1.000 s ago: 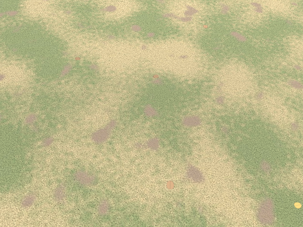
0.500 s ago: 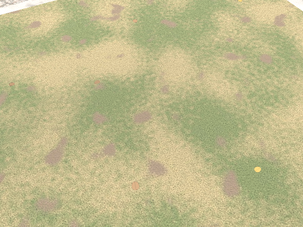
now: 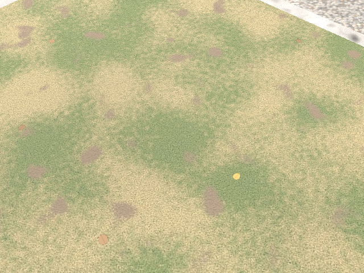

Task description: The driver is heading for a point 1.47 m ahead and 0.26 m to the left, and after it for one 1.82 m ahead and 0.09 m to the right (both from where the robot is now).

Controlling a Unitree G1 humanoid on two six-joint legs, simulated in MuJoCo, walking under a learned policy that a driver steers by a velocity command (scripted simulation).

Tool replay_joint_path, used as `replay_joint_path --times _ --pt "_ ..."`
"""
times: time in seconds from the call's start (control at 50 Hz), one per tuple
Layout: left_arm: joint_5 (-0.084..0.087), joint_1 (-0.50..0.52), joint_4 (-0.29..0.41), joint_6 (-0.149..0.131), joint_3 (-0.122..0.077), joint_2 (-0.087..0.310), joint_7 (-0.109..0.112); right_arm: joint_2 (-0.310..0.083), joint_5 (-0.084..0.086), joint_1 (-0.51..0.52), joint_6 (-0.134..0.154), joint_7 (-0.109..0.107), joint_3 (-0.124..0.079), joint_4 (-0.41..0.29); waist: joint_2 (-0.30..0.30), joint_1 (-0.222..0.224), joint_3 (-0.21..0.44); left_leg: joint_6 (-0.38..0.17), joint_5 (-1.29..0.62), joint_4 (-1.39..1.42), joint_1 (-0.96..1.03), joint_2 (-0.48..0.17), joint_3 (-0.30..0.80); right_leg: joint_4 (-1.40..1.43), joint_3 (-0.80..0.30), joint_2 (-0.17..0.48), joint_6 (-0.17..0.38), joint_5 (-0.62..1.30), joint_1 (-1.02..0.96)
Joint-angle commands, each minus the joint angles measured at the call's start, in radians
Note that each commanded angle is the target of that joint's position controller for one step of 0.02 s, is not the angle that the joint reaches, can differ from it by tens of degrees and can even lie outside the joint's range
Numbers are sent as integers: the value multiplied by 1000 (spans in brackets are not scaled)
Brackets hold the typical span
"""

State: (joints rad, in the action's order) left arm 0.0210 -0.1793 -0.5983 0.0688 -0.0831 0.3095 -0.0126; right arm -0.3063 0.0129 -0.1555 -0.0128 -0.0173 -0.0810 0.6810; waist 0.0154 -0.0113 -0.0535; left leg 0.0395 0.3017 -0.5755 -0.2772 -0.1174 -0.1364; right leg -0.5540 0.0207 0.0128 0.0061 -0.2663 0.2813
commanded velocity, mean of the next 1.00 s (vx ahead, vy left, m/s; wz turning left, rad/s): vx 0.33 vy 0.00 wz -0.11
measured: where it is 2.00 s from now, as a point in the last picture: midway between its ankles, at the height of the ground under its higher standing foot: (200, 163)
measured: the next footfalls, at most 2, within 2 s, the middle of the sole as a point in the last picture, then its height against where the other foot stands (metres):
left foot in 0.52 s outside the picture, level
right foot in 1.02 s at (231, 256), level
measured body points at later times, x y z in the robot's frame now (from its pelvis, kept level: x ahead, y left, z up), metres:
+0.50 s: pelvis +0.08 +0.01 +0.01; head +0.09 +0.01 +0.46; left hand +0.15 +0.29 -0.10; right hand +0.24 -0.27 -0.07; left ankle +0.14 +0.13 -0.72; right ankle +0.00 -0.11 -0.73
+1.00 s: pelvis +0.31 +0.00 +0.00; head +0.36 +0.00 +0.45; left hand +0.58 +0.19 -0.07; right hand +0.26 -0.29 -0.12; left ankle +0.14 +0.12 -0.73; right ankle +0.47 -0.13 -0.72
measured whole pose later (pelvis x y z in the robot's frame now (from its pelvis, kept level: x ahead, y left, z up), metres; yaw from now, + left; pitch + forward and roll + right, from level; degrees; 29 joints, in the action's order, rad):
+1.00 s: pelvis +0.31 +0.00 +0.00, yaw -4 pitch +3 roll +1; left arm 0.01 -0.01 -0.64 -0.09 -0.02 0.25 -0.06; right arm -0.30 0.02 -0.44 0.05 -0.01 -0.05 0.83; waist -0.03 -0.10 -0.04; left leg -0.02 0.40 -0.23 0.12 0.02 -0.02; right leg -0.51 0.01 0.02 0.04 -0.01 0.56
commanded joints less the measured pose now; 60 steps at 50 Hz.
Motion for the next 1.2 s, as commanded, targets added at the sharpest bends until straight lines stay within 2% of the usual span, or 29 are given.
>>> replay_joint_path --times 0.02,0.04,0.06,0.08,0.12,0.16,0.2,0.44,0.48,0.52,0.54,0.56,0.58,0.6,0.66,0.74,0.82,0.88,0.94,0.98,1.02,1.04,1.06,1.08,1.1,1.12,1.14,1.16,1.2 --pt "-29 -81 75 -27 -64 262 21 -46 -50 10 17 3 -1 -90 -332 15 148 37 387 -412 -372 76 31 169 -500 388 286 706 -310" --pt "-55 -111 66 -50 -52 212 12 -108 -23 74 15 -9 -19 -95 -236 91 205 36 394 -552 -353 66 150 201 -489 392 362 600 -240" --pt "-53 -72 48 -64 -36 180 11 -130 -5 78 8 -12 -27 -85 -197 62 154 25 322 -589 -355 49 171 209 -394 324 310 496 -205" --pt "-37 -18 42 -69 -29 155 15 -127 -9 56 3 -16 -31 -62 -159 37 132 21 243 -569 -356 40 179 211 -331 263 249 399 -190" --pt "-15 14 32 -70 -9 115 26 -126 -20 13 -3 -14 -33 -35 -156 16 134 34 104 -559 -317 48 162 232 -269 208 213 339 -166" --pt "-15 -40 9 -74 -4 104 31 -108 -6 -8 8 3 -26 -22 -163 33 135 29 5 -514 -335 51 144 308 -290 190 211 -26 -197" --pt "-21 -61 -5 -85 -3 112 31 -106 4 43 22 11 -21 -36 -175 53 67 15 -32 -403 -382 49 150 374 -343 205 212 -203 -212" --pt "1 -127 -77 -118 -19 167 4 -74 15 102 96 47 8 -50 -118 82 -3 -47 -66 3 -204 66 126 374 -319 232 225 -151 -144" --pt "4 -118 -84 -114 -15 161 -1 -75 14 53 104 51 9 -36 -103 41 11 -70 -114 72 -80 83 103 326 -296 216 203 -129 -96" --pt "-7 -116 -91 -114 2 114 -3 -106 14 -97 105 40 -6 9 -84 -32 65 -96 -105 100 158 91 111 189 -239 157 156 -50 9" --pt "-21 -88 -73 -121 24 49 -4 -169 6 -231 108 29 -22 28 40 -90 138 -152 -44 162 330 -55 300 -93 -136 66 94 -25 122" --pt "-13 -103 -20 -143 32 24 4 -288 -8 -303 104 34 -51 37 304 -86 189 -301 190 304 493 -259 722 -423 -25 -57 23 -238 413" --pt "2 -81 -25 -155 9 117 7 -207 -4 -292 109 40 -29 32 190 -97 149 -331 340 358 473 -277 821 -584 -115 -24 15 -298 524" --pt "15 -64 -25 -160 -1 142 2 -160 -4 -245 111 40 -11 24 149 -73 72 -303 333 359 428 -251 729 -631 -124 21 29 -209 581" --pt "-7 -41 -37 -159 3 101 -5 -110 -19 -155 109 39 9 4 77 -24 12 -259 37 399 285 -144 502 -554 -100 94 23 -10 519" --pt "-17 -14 -33 -144 13 57 -6 -116 -9 -164 114 31 9 18 63 -11 8 -261 -276 438 228 -93 335 -421 -57 92 -26 123 480" --pt "-13 116 -2 -156 35 10 -15 -138 -3 -208 101 17 6 50 59 -52 -13 -231 -371 446 198 -53 221 -147 -22 64 -36 306 394" --pt "-4 209 22 -165 40 9 -33 -153 5 -264 92 13 2 80 54 -81 -40 -232 -352 444 229 -83 220 -29 -11 41 -22 362 356" --pt "-1 243 40 -171 33 31 -49 -162 12 -279 79 9 -4 103 61 -62 -46 -217 -439 397 327 -131 228 35 -25 30 20 303 355" --pt "-5 192 30 -171 19 64 -50 -183 10 -268 69 4 -12 107 83 -18 4 -197 -678 305 381 -137 218 48 -3 -4 54 224 259" --pt "-7 -52 -36 -165 -19 134 -33 -179 4 -247 55 -3 -7 100 85 116 174 -155 -909 -2 316 -75 161 72 35 -42 114 237 -98" --pt "-16 -232 -70 -157 -37 201 -18 -128 -22 -262 57 -7 16 74 -20 173 332 -124 -598 -314 85 -24 139 12 -170 145 176 258 -437" --pt "-23 -253 -85 -158 -44 260 -25 7 -13 -409 78 6 53 58 -295 70 467 -64 226 -651 -298 181 184 126 -693 376 342 -11 -728" --pt "-9 -246 -81 -158 -20 154 -23 -107 11 -320 99 14 32 69 -206 128 424 -73 272 -749 -408 143 296 227 -764 356 315 -133 -689" --pt "-8 -177 -81 -156 -8 123 -17 -146 36 -211 111 21 18 33 -161 119 255 -79 191 -751 -471 93 262 249 -596 324 274 -83 -555" --pt "-11 -117 -78 -155 -3 112 -16 -136 28 -156 119 18 23 21 -65 88 170 -79 100 -703 -444 44 232 271 -485 286 252 35 -407" --pt "-21 -71 -76 -156 1 94 -18 -129 9 -131 119 17 19 18 -42 56 113 -71 43 -647 -412 14 222 298 -409 250 245 138 -289" --pt "-32 -46 -73 -161 8 72 -19 -121 5 -155 110 19 17 25 -62 20 103 -66 4 -621 -352 -12 230 329 -356 222 241 197 -214" --pt "-23 -35 -87 -174 6 72 -20 -83 3 -195 89 18 25 37 -83 -12 96 -45 -16 -574 -302 -26 219 382 -294 206 260 243 -136"
Keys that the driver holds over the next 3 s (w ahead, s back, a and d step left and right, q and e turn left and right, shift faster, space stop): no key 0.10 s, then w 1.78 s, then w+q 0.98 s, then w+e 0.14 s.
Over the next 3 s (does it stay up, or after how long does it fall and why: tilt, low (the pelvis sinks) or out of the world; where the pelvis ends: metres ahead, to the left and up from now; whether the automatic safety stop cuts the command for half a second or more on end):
stays up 1.38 0.10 0.02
